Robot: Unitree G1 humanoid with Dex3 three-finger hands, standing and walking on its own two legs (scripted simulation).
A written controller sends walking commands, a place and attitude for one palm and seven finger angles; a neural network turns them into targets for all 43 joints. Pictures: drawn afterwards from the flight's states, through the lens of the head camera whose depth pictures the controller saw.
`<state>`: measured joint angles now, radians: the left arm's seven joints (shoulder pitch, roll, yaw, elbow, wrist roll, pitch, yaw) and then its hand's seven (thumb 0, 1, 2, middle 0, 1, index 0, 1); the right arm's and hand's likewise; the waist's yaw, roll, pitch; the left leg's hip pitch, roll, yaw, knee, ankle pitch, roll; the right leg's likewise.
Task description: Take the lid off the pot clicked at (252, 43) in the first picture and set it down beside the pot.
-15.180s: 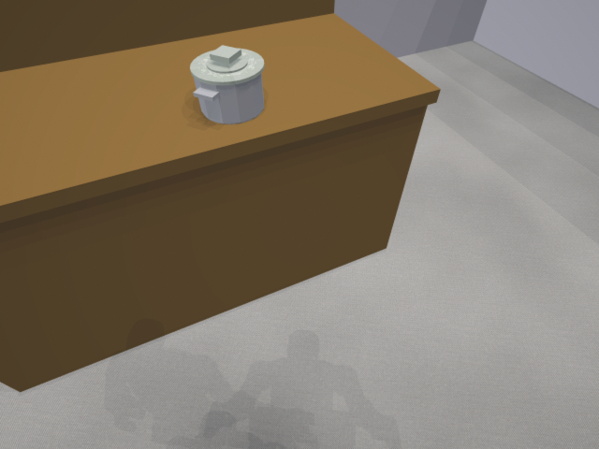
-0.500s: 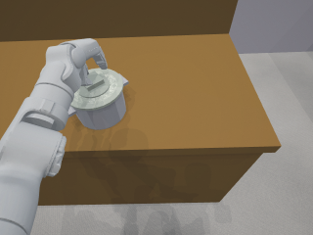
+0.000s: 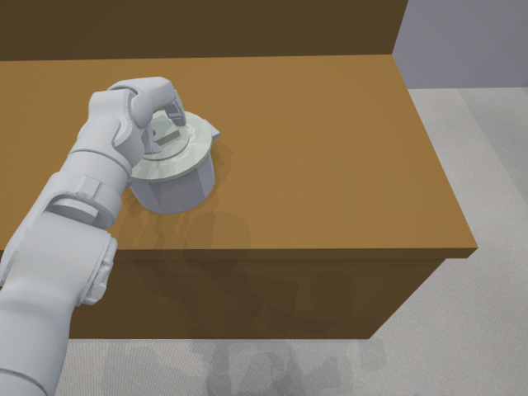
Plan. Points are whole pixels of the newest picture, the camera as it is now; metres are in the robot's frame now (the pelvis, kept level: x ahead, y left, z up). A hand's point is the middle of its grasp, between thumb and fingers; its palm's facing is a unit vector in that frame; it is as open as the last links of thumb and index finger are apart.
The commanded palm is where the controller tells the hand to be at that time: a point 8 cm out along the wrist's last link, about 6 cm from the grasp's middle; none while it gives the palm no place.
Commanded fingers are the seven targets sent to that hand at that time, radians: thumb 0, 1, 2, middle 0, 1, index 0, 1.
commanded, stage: lower the open fingers around the knob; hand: left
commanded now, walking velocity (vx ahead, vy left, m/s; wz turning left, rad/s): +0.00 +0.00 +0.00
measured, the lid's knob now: (158, 131) +0.51 +0.16 +0.12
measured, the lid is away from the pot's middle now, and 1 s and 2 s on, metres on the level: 0.00 0.00 0.00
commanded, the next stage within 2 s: close the fingers and squeeze the knob in 0.36 s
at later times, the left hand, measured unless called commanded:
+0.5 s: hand (156, 126) +0.49 +0.15 +0.14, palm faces -0.39 -0.06 -0.92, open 10.2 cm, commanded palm +0.49 +0.16 +0.20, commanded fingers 0.00 -0.08 0.95 -0.48 -0.76 -0.48 -0.76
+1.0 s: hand (154, 131) +0.49 +0.15 +0.14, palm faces -0.40 -0.06 -0.92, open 9.0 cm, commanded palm +0.49 +0.16 +0.20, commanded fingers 0.00 0.17 0.91 -0.58 -1.03 -0.58 -1.03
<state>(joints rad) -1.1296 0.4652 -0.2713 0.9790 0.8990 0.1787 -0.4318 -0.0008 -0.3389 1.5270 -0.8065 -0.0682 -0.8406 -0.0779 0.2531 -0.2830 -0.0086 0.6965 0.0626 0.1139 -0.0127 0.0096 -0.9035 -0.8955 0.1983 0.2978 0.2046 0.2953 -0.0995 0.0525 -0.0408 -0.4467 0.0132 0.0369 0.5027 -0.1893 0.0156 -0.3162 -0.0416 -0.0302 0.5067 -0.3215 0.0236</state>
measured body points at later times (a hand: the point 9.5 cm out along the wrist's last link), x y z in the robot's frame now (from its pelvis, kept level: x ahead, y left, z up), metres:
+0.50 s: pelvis +0.01 +0.00 +0.00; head +0.05 -0.02 +0.45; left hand +0.51 +0.15 +0.20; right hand +0.04 -0.27 -0.14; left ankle +0.03 +0.11 -0.73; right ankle -0.05 -0.13 -0.73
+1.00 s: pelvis +0.00 +0.00 +0.00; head +0.05 -0.01 +0.45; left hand +0.50 +0.15 +0.19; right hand +0.06 -0.27 -0.13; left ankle +0.03 +0.11 -0.73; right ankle -0.05 -0.13 -0.73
